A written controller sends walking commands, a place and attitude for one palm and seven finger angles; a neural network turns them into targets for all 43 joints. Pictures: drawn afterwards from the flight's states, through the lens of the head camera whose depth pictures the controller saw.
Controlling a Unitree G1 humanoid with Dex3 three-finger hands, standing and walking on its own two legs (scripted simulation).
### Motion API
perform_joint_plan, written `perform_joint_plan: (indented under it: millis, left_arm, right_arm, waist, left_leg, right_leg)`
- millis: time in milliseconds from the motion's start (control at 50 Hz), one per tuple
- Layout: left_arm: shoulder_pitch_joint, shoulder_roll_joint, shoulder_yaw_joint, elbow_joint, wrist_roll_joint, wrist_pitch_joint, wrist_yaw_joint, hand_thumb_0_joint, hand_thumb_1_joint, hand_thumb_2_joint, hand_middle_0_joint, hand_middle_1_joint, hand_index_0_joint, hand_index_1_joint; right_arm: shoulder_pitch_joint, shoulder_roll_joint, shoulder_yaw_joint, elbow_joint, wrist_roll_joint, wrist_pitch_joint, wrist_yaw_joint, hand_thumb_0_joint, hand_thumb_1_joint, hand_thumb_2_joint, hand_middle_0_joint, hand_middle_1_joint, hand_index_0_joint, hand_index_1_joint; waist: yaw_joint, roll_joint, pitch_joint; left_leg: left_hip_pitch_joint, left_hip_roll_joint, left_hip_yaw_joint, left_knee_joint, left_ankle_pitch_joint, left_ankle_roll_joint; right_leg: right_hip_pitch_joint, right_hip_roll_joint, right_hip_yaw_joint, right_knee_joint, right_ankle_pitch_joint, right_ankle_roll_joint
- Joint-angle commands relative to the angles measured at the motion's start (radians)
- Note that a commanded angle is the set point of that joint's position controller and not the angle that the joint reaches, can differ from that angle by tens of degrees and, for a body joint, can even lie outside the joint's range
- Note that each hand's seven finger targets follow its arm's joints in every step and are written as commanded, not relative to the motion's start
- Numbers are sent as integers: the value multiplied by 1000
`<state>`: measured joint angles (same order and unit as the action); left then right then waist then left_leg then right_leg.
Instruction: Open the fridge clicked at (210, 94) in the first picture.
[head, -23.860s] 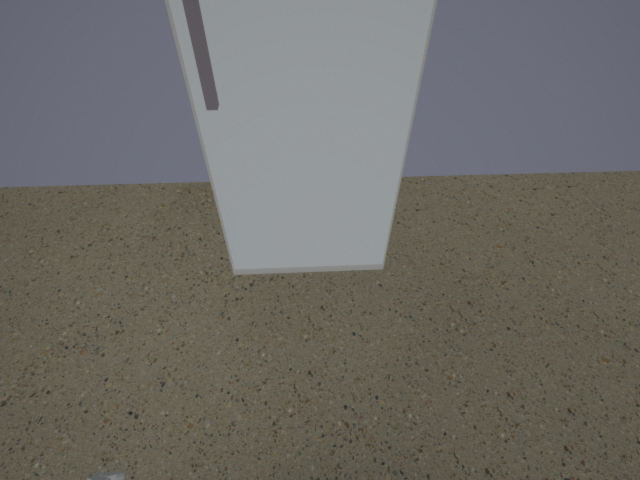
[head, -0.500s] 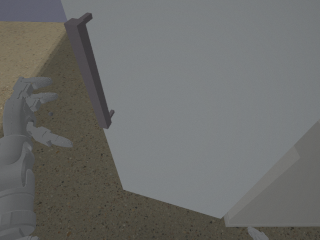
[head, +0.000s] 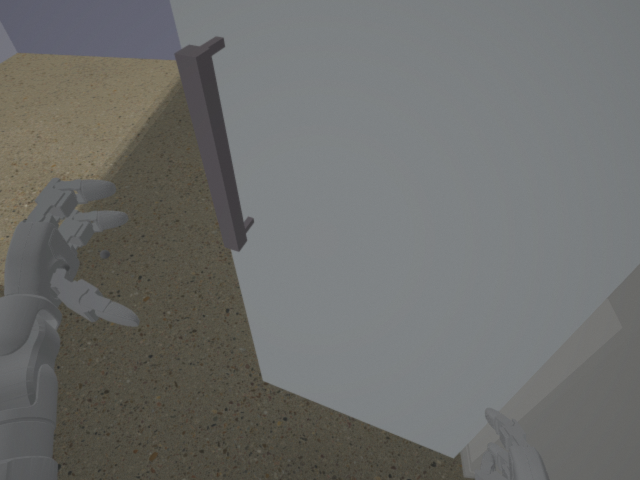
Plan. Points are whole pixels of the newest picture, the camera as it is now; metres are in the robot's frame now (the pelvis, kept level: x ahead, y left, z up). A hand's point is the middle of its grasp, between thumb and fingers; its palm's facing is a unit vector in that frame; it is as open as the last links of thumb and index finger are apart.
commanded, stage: draw the hand back to the body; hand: left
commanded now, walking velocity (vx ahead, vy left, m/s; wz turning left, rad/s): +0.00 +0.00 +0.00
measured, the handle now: (227, 159) +0.47 +0.18 +0.17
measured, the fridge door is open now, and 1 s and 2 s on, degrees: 74 74 74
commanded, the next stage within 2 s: step back with the hand held close in 1.52 s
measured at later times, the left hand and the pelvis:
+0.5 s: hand (73, 293) +0.25 +0.28 +0.16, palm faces +0.11 -0.98 -0.18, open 14.5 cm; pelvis +0.00 +0.00 +0.00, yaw +0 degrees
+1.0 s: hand (62, 290) +0.24 +0.28 +0.17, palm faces +0.46 -0.81 -0.36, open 10.2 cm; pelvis +0.02 +0.01 +0.01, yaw -1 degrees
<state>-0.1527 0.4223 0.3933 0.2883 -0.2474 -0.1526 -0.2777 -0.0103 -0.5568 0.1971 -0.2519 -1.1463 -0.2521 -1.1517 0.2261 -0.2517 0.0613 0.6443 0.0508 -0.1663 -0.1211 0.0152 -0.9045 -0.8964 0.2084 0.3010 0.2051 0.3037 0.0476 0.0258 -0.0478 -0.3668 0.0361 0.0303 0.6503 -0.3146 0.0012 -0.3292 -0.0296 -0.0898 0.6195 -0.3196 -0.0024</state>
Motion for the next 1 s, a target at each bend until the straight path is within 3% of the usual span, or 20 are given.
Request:
perform_joint_plan:
  millis: [0,60,80,160,240,260,320,420,440,460,480,540,560,600,620,640,700,720,820,980]
  left_arm:
    - [-358,354,106,-178,-108,70,-215,0,-550,200,-250,-1150,-250,-1150]
    - [-300,386,140,-190,-146,118,-303,0,-550,200,-250,-1150,-250,-1150]
    - [-272,430,201,-185,-157,116,-303,0,-550,200,-250,-1150,-250,-1150]
    - [-103,380,235,-163,-186,120,-288,0,-550,200,-250,-1150,-250,-1150]
    - [-31,341,206,-226,-186,147,-289,0,-550,200,-250,-1150,-250,-1150]
    - [-60,321,166,-268,-174,150,-290,0,-550,200,-250,-1150,-250,-1150]
    - [-68,341,180,-377,-175,137,-269,0,-550,200,-250,-1150,-250,-1150]
    - [-59,357,209,-436,-170,118,-235,0,-369,287,-244,-1044,-244,-1044]
    - [-132,396,180,-600,24,53,7,0,-332,305,-242,-1023,-242,-1023]
    - [32,225,87,-508,40,58,114,0,-296,322,-241,-1001,-241,-1001]
    - [99,167,64,-529,60,60,186,0,-260,340,-240,-980,-240,-980]
    - [133,183,72,-664,116,27,315,0,-151,393,-236,-916,-236,-916]
    - [141,150,41,-702,130,17,339,0,-115,410,-235,-895,-235,-895]
    - [165,159,52,-719,153,6,376,0,-43,445,-232,-853,-232,-853]
    - [201,168,63,-697,159,8,387,0,-6,462,-231,-831,-231,-831]
    - [185,165,61,-709,165,5,392,0,30,480,-230,-810,-230,-810]
    - [201,138,38,-748,177,2,404,0,139,533,-226,-746,-226,-746]
    - [220,149,48,-751,180,2,407,0,175,550,-225,-725,-225,-725]
    - [326,124,46,-753,179,11,406,0,356,637,-219,-619,-219,-619]
    - [448,139,83,-851,178,13,401,0,646,777,-209,-449,-209,-449]
  right_arm:
    - [-96,-156,-44,-170,26,-79,-46,0,-900,-900,200,300,200,300]
    - [-89,-148,-34,-192,24,-103,-32,0,-900,-900,200,300,200,300]
    - [-80,-152,-39,-195,22,-108,-23,0,-900,-900,200,300,200,300]
    - [-77,-151,-51,-220,22,-127,12,0,-900,-900,200,300,200,300]
    - [-79,-161,-59,-236,30,-142,24,0,-900,-900,200,300,200,300]
    - [-83,-158,-59,-234,32,-147,21,0,-900,-900,200,300,200,300]
    - [-86,-156,-59,-231,26,-170,8,0,-900,-900,200,300,200,300]
    - [-94,-149,-52,-200,21,-199,-7,0,-900,-900,200,300,200,300]
    - [-76,-128,-56,-170,-29,-184,11,0,-900,-900,200,300,200,300]
    - [-77,-119,-55,-164,-33,-179,14,0,-900,-900,200,300,200,300]
    - [-101,-119,-60,-161,-27,-170,11,0,-900,-900,200,300,200,300]
    - [-109,-123,-65,-142,-34,-151,11,0,-900,-900,200,300,200,300]
    - [-113,-112,-67,-140,-37,-151,13,0,-900,-900,200,300,200,300]
    - [-115,-107,-68,-134,-42,-144,13,0,-900,-900,200,300,200,300]
    - [-117,-112,-70,-124,-44,-136,11,0,-900,-900,200,300,200,300]
    - [-122,-111,-69,-126,-44,-127,11,0,-900,-900,200,300,200,300]
    - [-132,-96,-70,-127,-45,-113,14,0,-900,-900,200,300,200,300]
    - [-132,-102,-72,-120,-48,-110,13,0,-900,-900,200,300,200,300]
    - [-140,-96,-74,-127,-50,-86,20,0,-900,-900,200,300,200,300]
    - [-136,-86,-79,-149,-53,-63,33,0,-900,-900,200,300,200,300]
  waist:
    - [-32,84,-224]
    - [-22,56,-195]
    - [-12,32,-183]
    - [7,-26,-158]
    - [3,-8,-144]
    - [-8,30,-133]
    - [-10,39,-129]
    - [-7,59,-123]
    - [18,66,-34]
    - [-15,39,6]
    - [4,47,23]
    - [11,80,-52]
    - [8,92,-74]
    - [11,88,-81]
    - [14,28,-62]
    - [12,20,-69]
    - [10,85,-62]
    - [15,43,-63]
    - [24,27,-33]
    - [33,47,-46]
  left_leg:
    - [142,-29,-40,-120,155,36]
    - [153,-36,-50,-114,219,41]
    - [141,-37,-55,-113,220,39]
    - [106,-32,-39,-106,225,35]
    - [106,-29,-26,-95,199,36]
    - [113,-29,-26,-98,183,37]
    - [144,-24,-39,-103,167,42]
    - [166,-21,-55,-121,136,41]
    - [112,-28,-58,-144,138,37]
    - [122,-15,-54,-178,85,23]
    - [131,-9,-54,-198,43,21]
    - [169,-6,-48,-229,40,23]
    - [186,-2,-50,-236,55,21]
    - [199,-3,-48,-252,77,20]
    - [193,3,-47,-254,100,26]
    - [202,-1,-40,-256,119,27]
    - [234,0,-39,-266,155,21]
    - [231,2,-39,-265,185,23]
    - [245,5,-31,-271,253,21]
    - [263,2,-20,-255,363,14]
  right_leg:
    - [101,13,67,-126,198,-18]
    - [107,12,65,-128,270,-13]
    - [104,13,71,-133,264,-10]
    - [107,7,72,-127,275,0]
    - [71,0,94,-131,245,16]
    - [56,5,82,-133,214,14]
    - [41,13,73,-145,170,6]
    - [44,18,64,-160,122,-1]
    - [32,3,74,-220,97,-10]
    - [16,3,56,-222,60,-8]
    - [22,-2,52,-224,43,-9]
    - [86,-8,50,-209,62,-14]
    - [109,-10,50,-197,75,-15]
    - [127,-8,47,-190,94,-17]
    - [133,-6,47,-202,105,-16]
    - [138,-6,48,-204,115,-15]
    - [152,-7,48,-202,139,-19]
    - [172,-6,46,-209,161,-19]
    - [192,-3,40,-219,206,-16]
    - [217,-4,35,-212,294,-12]
